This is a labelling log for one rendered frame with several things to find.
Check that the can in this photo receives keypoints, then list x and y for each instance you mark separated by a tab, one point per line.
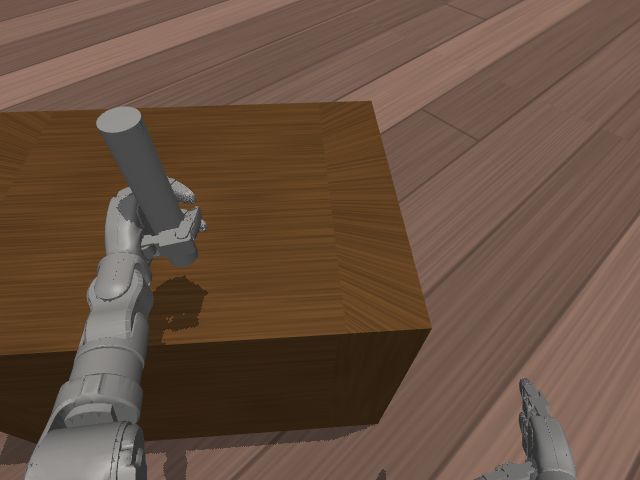
129	141

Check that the left robot arm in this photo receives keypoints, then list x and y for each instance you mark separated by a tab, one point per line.
92	433

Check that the right robot hand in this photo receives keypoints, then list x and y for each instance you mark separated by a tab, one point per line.
543	440

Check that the left robot hand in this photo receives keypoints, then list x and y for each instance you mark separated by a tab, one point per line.
128	231

